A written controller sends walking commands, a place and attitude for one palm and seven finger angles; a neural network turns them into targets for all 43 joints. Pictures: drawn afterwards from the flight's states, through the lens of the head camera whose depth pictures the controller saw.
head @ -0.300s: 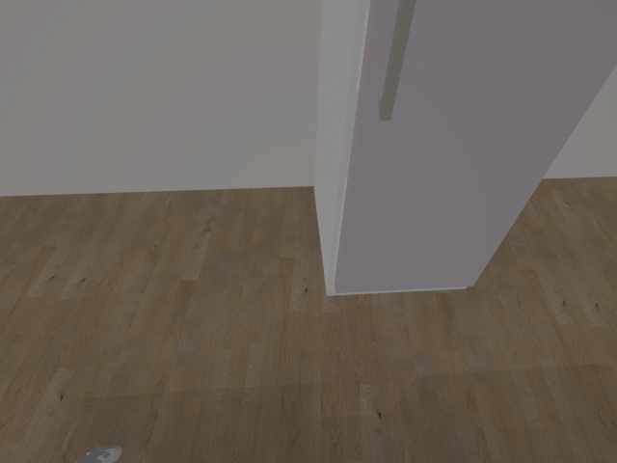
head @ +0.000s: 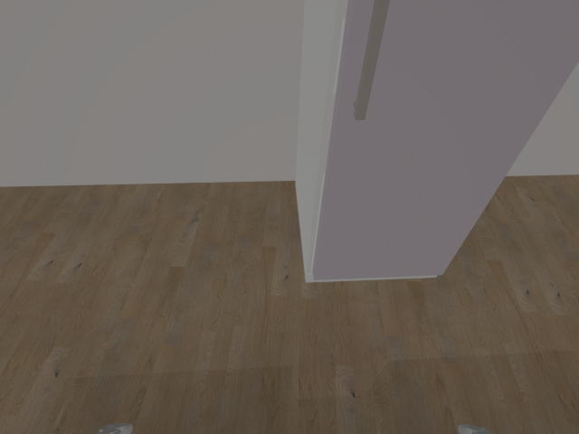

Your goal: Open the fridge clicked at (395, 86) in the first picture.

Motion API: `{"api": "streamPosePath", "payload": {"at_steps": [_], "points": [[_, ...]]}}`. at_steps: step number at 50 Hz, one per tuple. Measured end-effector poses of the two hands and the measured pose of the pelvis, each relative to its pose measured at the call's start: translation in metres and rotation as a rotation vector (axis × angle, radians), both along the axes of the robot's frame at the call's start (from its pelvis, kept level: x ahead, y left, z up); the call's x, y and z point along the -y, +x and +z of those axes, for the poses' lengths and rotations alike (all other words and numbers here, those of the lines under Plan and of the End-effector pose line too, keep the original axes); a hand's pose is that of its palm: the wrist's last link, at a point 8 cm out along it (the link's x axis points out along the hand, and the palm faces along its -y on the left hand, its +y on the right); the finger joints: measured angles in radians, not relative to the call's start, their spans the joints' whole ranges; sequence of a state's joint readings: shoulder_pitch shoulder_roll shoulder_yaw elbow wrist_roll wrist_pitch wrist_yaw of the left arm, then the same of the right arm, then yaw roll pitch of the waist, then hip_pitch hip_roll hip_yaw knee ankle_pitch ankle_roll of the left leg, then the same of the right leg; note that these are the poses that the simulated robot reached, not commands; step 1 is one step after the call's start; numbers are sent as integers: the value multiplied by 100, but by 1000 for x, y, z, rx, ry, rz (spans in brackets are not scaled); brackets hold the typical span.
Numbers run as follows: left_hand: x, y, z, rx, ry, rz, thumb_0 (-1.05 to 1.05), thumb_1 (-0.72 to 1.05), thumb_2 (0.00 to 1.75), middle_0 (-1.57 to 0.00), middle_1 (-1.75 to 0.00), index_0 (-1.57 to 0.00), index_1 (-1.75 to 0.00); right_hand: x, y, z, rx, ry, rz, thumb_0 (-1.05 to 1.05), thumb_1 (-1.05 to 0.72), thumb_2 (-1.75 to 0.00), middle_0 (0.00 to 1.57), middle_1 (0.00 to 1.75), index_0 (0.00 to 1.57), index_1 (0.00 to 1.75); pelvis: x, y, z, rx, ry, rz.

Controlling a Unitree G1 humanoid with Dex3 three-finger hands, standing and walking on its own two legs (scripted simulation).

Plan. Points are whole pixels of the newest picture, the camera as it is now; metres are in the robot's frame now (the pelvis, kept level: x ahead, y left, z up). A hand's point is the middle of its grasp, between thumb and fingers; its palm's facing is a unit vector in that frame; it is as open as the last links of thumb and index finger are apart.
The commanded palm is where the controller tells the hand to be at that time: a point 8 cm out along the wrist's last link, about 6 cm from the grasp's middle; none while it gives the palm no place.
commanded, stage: stand and wait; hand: left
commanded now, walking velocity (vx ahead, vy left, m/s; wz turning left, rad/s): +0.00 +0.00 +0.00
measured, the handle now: (375, 18) +0.75 -0.10 +0.25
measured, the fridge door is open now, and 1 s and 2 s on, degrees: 0 0 0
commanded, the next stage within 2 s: look at it before walking up in 0.64 s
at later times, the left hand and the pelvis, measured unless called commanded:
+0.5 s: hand out of the picture +0.06 +0.23 -0.15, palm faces -0.02 -0.94 -0.34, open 7.4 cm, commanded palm none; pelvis -0.01 -0.02 +0.00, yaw +0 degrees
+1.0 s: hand out of the picture +0.07 +0.22 -0.15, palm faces -0.02 -0.94 -0.33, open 7.4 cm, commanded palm none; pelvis -0.01 -0.02 +0.01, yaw +0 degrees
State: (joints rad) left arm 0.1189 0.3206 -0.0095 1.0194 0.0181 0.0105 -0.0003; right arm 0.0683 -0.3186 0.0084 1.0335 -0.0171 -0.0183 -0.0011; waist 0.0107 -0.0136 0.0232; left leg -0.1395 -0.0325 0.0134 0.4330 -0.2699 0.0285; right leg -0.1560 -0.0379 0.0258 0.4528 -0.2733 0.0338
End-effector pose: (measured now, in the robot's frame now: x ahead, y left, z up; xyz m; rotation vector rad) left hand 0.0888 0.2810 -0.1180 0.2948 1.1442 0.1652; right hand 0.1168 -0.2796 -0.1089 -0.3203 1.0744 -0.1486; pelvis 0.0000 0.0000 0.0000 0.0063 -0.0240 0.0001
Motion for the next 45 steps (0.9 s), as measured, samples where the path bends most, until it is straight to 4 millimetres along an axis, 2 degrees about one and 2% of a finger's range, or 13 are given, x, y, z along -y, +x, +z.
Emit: {"api": "streamPosePath", "payload": {"at_steps": [12,21,32,45], "points": [[1,-33,-2,-82,15,30,0,90,90,-21,-30,-20,-30,19,-38,-6,-101,-16,-41,1,-90,-90,20,30,21,30,9,-6,3,6,-1,2],[2,-39,1,-88,27,30,0,90,90,-21,-30,-20,-30,26,-59,-8,-142,-14,-57,1,-90,-90,20,30,21,30,14,-11,4,9,-1,1],[9,-33,3,-68,20,13,0,90,90,-21,-30,-20,-30,27,-64,-10,-144,-2,-56,1,-90,-90,20,30,21,30,17,-15,5,2,0,0],[12,-28,3,-62,16,14,0,90,90,-21,-30,-20,-30,28,-57,-8,-133,-3,-54,1,-90,-90,20,30,21,30,19,-13,5,1,0,-1]]}}
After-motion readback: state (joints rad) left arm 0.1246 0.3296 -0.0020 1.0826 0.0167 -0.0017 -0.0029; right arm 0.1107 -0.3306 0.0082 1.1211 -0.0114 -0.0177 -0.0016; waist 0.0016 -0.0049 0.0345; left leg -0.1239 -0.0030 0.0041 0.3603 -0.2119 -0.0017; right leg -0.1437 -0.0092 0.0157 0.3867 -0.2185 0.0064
